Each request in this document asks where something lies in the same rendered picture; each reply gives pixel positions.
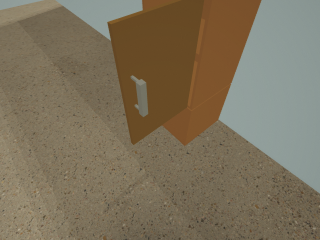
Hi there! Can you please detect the handle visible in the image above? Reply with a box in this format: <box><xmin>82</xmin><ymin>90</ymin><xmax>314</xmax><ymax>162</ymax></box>
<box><xmin>130</xmin><ymin>75</ymin><xmax>148</xmax><ymax>117</ymax></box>

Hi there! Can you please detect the cupboard door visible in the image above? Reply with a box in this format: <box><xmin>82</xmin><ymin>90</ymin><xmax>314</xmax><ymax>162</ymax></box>
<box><xmin>107</xmin><ymin>0</ymin><xmax>204</xmax><ymax>145</ymax></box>

